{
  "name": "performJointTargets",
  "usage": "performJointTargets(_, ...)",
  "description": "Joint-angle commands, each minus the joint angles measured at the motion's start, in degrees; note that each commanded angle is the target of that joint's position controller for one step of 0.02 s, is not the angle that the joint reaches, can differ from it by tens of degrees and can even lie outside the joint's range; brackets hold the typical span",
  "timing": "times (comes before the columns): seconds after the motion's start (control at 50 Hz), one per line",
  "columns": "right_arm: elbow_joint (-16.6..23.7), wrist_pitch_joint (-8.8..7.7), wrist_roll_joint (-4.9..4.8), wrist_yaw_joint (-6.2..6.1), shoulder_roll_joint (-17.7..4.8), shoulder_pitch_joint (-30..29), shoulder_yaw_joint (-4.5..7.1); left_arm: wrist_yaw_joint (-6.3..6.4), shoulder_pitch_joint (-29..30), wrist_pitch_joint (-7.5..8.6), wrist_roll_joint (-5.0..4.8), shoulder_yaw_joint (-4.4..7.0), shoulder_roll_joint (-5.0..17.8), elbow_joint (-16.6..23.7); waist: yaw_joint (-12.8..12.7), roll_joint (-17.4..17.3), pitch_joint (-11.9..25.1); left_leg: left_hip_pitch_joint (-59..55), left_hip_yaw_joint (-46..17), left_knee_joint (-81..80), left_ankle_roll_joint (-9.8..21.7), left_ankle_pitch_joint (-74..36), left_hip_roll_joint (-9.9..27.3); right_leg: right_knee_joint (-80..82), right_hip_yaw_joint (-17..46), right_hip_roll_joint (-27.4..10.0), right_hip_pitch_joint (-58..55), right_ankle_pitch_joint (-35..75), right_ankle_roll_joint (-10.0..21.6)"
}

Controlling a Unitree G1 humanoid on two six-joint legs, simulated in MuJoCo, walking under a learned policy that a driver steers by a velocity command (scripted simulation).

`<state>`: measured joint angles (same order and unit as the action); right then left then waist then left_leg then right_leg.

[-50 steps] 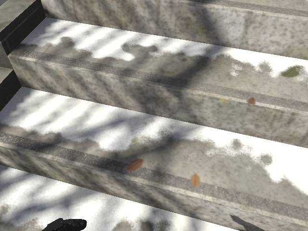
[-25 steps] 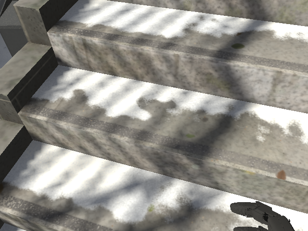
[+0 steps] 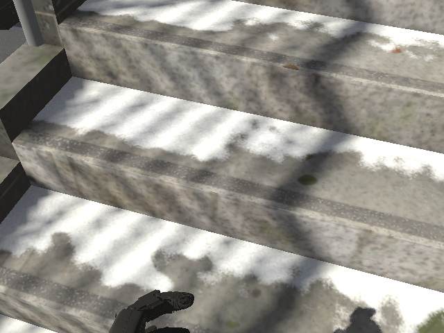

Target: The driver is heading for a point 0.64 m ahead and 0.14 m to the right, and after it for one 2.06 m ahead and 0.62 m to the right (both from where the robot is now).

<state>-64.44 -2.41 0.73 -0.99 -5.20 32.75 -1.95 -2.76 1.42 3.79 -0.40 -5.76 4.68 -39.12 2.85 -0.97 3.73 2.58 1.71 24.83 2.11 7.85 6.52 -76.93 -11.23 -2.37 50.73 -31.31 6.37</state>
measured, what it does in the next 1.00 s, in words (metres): climbs: left foot 0.17 m higher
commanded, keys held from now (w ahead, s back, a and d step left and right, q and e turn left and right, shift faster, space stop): w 0.50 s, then w+e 0.50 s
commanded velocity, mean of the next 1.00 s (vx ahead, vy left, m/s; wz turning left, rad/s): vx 0.50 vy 0.00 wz -0.17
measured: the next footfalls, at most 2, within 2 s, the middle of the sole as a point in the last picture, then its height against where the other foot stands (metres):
left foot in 0.56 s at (174, 285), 0.17 m higher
right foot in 1.14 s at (271, 168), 0.17 m higher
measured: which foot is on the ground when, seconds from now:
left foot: down 0.00-0.00, up 0.02-0.54, down 0.56-1.00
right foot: down 0.00-0.60, up 0.62-1.00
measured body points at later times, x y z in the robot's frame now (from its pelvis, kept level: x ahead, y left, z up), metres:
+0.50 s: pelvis +0.26 +0.00 +0.14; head +0.28 -0.03 +0.59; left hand +0.09 +0.15 +0.01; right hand +0.49 -0.10 +0.05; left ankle +0.47 +0.12 -0.36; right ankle +0.10 -0.09 -0.60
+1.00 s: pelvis +0.55 +0.01 +0.31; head +0.53 +0.02 +0.75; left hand +0.78 +0.10 +0.21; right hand +0.45 -0.15 +0.15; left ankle +0.50 +0.11 -0.43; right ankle +0.64 -0.14 -0.13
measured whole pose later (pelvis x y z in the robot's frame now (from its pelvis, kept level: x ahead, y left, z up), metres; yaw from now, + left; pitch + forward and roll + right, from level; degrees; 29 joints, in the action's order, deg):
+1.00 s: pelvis +0.55 +0.01 +0.31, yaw -12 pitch +2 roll +1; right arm -63.4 -3.8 3.4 -0.1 -4.0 27.1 -4.5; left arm -1.4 -3.5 0.4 -0.7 -5.8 3.4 -42.9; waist 2.3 2.1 6.4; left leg 7.3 17.3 26.4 0.5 20.7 3.7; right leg -114.6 1.0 -2.4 77.8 -1.0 5.4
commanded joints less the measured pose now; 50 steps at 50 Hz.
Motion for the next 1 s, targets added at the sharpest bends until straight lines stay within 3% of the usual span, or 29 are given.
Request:
performJointTargets(0.02, 5.9, -4.68, -0.48, 3.11, -6.2, -5.8, 2.17, 3.58, -34.3, -1.75, 2.4, 7.97, 19.1, -10.1, -15.7, 14.2, 17.2, 38.3, -13.3, 63.5, 2.6, 0.4, -12.2, 65.1, 73.5, -18.8, -53.6, -17.2, 15.4)
performJointTargets(0.04, 9.5, -5.12, -1.48, 4.99, -3.0, -10.8, 2.07, 3.61, -29.4, -1.65, 2.67, 6.36, 13.7, -12.0, -10.6, 11.4, 7.8, 45.1, -20.1, 77.3, 4.3, 0.4, -10.8, 64.1, 67.5, -18.7, -43.3, -17.1, 10.3)
performJointTargets(0.08, 16.9, -4.28, -1.72, 4.55, -2.9, -20.5, 1.41, 1.05, -20.1, -0.66, 2.96, 3.64, 1.8, -15.0, -4.0, 2.3, -5.4, 50.7, -13.5, 83.8, 8.4, -4.8, -7.0, 56.4, 41.1, -15.4, -24.5, -4.5, 4.2)
performJointTargets(0.12, 17.0, -2.66, -2.03, 3.22, -0.8, -14.7, 0.45, 0.09, -18.5, 0.11, 3.33, 2.64, -3.0, -18.5, 1.3, 2.6, -5.9, 53.9, -14.7, 89.6, 11.1, -4.9, -7.3, 55.3, 27.5, -10.9, -22.8, 6.5, 0.2)
performJointTargets(0.16, 16.8, -1.8, -2.93, 3.15, 1.6, -12.3, -1.1, -0.74, -20.0, 0.59, 3.09, 2.97, -1.2, -20.4, 3.2, 3.3, -7.0, 60.9, -15.2, 89.8, 11.6, -5.4, -7.2, 55.8, 18.1, -8.5, -24.9, 14.0, -1.3)
performJointTargets(0.24, 19.0, -0.98, -0.96, 2.46, -0.1, -18.8, -2.04, -0.06, -21.6, 0.76, 2.53, 2.96, 2.6, -21.0, 2.5, 2.2, -6.0, 62.2, -8.2, 79.7, 5.8, -15.5, -7.4, 58.5, 9.0, -5.9, -19.1, 18.1, -1.4)
performJointTargets(0.26, 19.8, -1.2, -0.45, 2.38, -1.2, -21.3, -1.87, 0.34, -23.1, 1.22, 2.19, 2.8, 3.1, -21.3, 1.6, 3.0, -5.2, 61.3, -6.3, 76.5, 4.4, -17.8, -6.9, 59.4, 9.0, -5.5, -18.9, 19.3, -0.4)
performJointTargets(0.28, 18.3, -0.72, -1.0, 2.05, 0.1, -22.0, -1.95, 0.59, -28.6, 1.27, 3.27, 2.7, 3.9, -23.3, -0.9, 4.6, -3.3, 67.4, -3.7, 85.8, 3.4, -17.4, -7.1, 58.3, 12.4, -7.4, -25.9, 20.4, 1.6)
performJointTargets(0.34, 21.6, -1.21, -2.03, 2.13, 1.5, -32.1, -2.74, 1.53, -39.2, 1.02, 3.06, 3.14, 5.3, -26.3, -7.1, 5.9, -7.0, 89.8, -6.7, 91.5, 3.6, -8.5, -5.6, 58.1, 20.2, -11.9, -47.1, 23.1, 2.3)
performJointTargets(0.38, 24.7, -1.96, -2.18, 2.92, 0.9, -37.3, -3.16, 2.96, -42.5, 0.23, 3.32, 3.26, 4.6, -26.7, -8.2, 5.5, -8.4, 99.0, -8.6, 91.0, 2.8, -3.2, -3.7, 58.2, 22.2, -13.9, -56.8, 25.2, 1.3)
performJointTargets(0.44, 32.0, -2.78, -3.34, 4.05, 1.6, -49.6, -5.05, 4.95, -44.8, -1.56, 0.95, 2.58, 3.2, -26.9, -10.1, 4.5, -11.0, 94.2, -0.2, 76.7, 1.2, -3.6, -0.4, 67.8, 21.6, -14.7, -51.6, 24.3, 1.7)
performJointTargets(0.46, 34.1, -2.79, -2.56, 4.83, 1.0, -52.8, -5.82, 5.63, -44.3, -1.71, 0.45, 3.11, 4.9, -26.5, -10.5, 4.8, -10.3, 82.4, 8.4, 68.1, 1.1, -3.0, 0.8, 76.1, 19.4, -14.8, -45.2, 29.8, 2.9)
performJointTargets(0.48, 37.2, -2.74, -1.84, 5.42, 4.2, -58.5, -7.22, 6.17, -45.2, -1.96, -0.91, 3.7, 6.0, -27.2, -10.8, 5.2, -9.7, 70.6, 8.4, 59.7, 1.8, 1.7, 2.8, 81.8, 17.9, -16.1, -42.5, 36.2, 3.2)
performJointTargets(0.5, 36.6, -2.69, -2.67, 5.84, 2.4, -56.0, -6.71, 5.77, -41.9, -1.52, -1.16, 3.68, 6.7, -26.6, -8.0, 5.4, -9.5, 54.5, 13.3, 48.0, 3.3, 3.3, 0.1, 82.3, 12.5, -13.9, -38.1, 50.7, 2.7)
performJointTargets(0.52, 35.6, -3.58, -2.13, 5.47, 0.5, -50.2, -5.39, 4.44, -43.5, -0.2, -0.3, 3.54, 8.0, -27.9, -4.3, 11.5, -3.9, 36.9, 17.4, 49.6, 4.9, 8.6, -6.7, 72.5, 9.0, -12.4, -39.1, 91.6, 2.9)
performJointTargets(0.54, 33.2, -4.0, -2.47, 4.73, -3.8, -38.8, -3.01, 3.79, -44.2, 0.74, 0.85, 4.04, 11.4, -28.3, 1.4, 18.8, 3.0, 26.8, 14.3, 47.8, 7.0, 11.9, -10.0, 63.4, 8.8, -13.1, -46.2, 117.2, 3.6)
performJointTargets(0.56, 30.0, -3.61, -2.16, 3.89, -9.3, -27.5, -0.19, 3.63, -39.4, 1.13, 1.01, 5.58, 16.6, -27.1, 9.2, 21.8, 6.9, 22.2, 7.5, 37.2, 8.9, 14.5, -9.9, 53.4, 10.9, -13.3, -53.2, 124.6, 2.7)
performJointTargets(0.58, 25.7, -3.0, -0.98, 3.11, -14.6, -15.0, 2.17, 3.92, -33.3, 1.67, 1.34, 6.75, 18.9, -24.6, 14.6, 20.9, 12.5, 7.3, -6.3, 32.0, 11.0, 11.2, -4.7, 40.2, 14.0, -12.3, -45.6, 115.9, 1.6)
performJointTargets(0.6, 21.2, -2.21, 1.06, 2.18, -18.2, -6.8, 4.23, 2.82, -38.9, 2.95, 0.81, 5.47, 9.3, -23.6, 10.7, -1.4, 22.7, -12.9, -34.2, 16.3, 18.4, 24.3, 7.5, 21.0, 14.8, -3.2, -24.9, 87.4, -0.1)
performJointTargets(0.62, 18.7, -0.25, 3.49, 0.49, -20.0, -3.0, 4.5, 1.08, -34.6, 4.44, 1.36, 5.7, 8.2, -24.6, 11.2, -9.8, 28.4, -12.4, -57.5, -8.9, 20.4, 28.6, 16.4, -7.2, 20.7, 6.1, -22.4, 28.8, -1.1)
performJointTargets(0.64, 16.4, -0.39, 2.84, 0.69, -15.8, -7.0, 3.33, -0.84, -29.2, 4.96, -0.16, 6.44, 4.9, -20.0, 6.4, -6.9, 20.4, -3.0, -54.6, -11.0, 15.1, 29.4, 17.3, -24.9, 29.3, 5.5, -15.8, 25.8, -0.6)
performJointTargets(0.66, 13.7, -0.35, 1.39, 1.47, -9.0, -12.0, 1.74, -1.54, -18.8, 4.07, -0.57, 5.53, 1.9, -13.7, 3.3, -4.2, 10.8, 5.5, -46.0, -9.2, 11.6, 30.0, 17.0, -36.8, 23.9, 4.4, -6.9, 26.4, 1.0)
performJointTargets(0.68, 10.2, -1.51, 1.42, 2.53, -3.4, -15.6, 0.32, -1.44, -13.2, 3.45, 0.13, 4.91, 0.8, -9.1, -0.2, 0.9, 2.0, 15.7, -31.7, -5.2, 9.0, 24.4, 14.9, -40.6, 22.2, 2.5, -1.4, 26.8, 3.6)
performJointTargets(0.72, 6.3, -3.1, 2.21, 3.71, 2.3, -17.8, -1.01, -0.98, -16.2, 1.83, -0.06, 3.65, -1.0, -6.7, -6.7, 3.0, -2.2, 21.7, -13.6, -2.2, 2.9, 9.1, 9.6, -45.7, 24.3, 1.6, 3.0, 29.7, 7.9)
performJointTargets(0.78, 6.3, -2.8, 2.41, 3.97, 0.7, -20.6, -0.96, -0.54, -22.7, -0.9, -1.85, 2.02, -2.2, -8.1, -11.8, 0.3, -4.6, 25.0, 3.8, -3.6, 0.0, 4.5, 5.9, -39.1, 22.2, 0.6, 10.7, 31.2, 6.0)
performJointTargets(0.84, 5.7, -2.82, 4.33, 3.58, -2.4, -19.6, -1.89, 0.72, -18.4, -2.87, -0.47, 1.8, -0.8, -7.7, -11.3, -3.5, -5.5, 30.3, 8.2, -6.3, 1.5, 0.9, 5.8, -47.6, 16.6, 2.4, 14.6, 38.3, 1.4)
performJointTargets(0.92, 3.1, -1.81, 2.7, 2.48, -5.2, -9.4, -1.84, 1.8, -2.5, -2.93, 0.37, 0.87, 0.6, -0.4, -4.9, -2.6, -7.4, 17.2, 6.5, -9.4, -0.6, -0.4, 7.8, -44.2, 14.7, 0.7, 29.4, 32.9, -0.2)
performJointTargets(0.96, 2.6, -1.92, 2.6, 0.65, -6.7, -4.2, -1.54, 1.73, 4.2, -2.38, 0.04, 0.8, 2.0, 2.4, -1.4, -3.1, -6.9, 11.1, 5.3, -11.7, 0.8, 0.9, 9.7, -37.0, 12.8, -0.5, 31.7, 32.6, -1.3)
performJointTargets(1.0, 2.8, -1.75, 2.15, -1.62, -11.4, -2.2, 0.18, 1.05, 6.6, -2.51, -0.75, -0.15, 1.1, 3.8, -0.9, -6.4, -5.4, 4.1, 5.9, -19.3, 2.8, -2.0, 13.0, -29.3, 8.7, -4.7, 31.4, 21.8, -2.4)
Keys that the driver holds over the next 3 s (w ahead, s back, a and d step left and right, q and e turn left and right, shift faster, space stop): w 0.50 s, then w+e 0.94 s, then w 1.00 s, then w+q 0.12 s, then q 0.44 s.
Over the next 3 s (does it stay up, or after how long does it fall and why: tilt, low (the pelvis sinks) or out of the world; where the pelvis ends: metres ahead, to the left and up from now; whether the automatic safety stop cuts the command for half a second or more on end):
stays up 1.51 -0.51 0.96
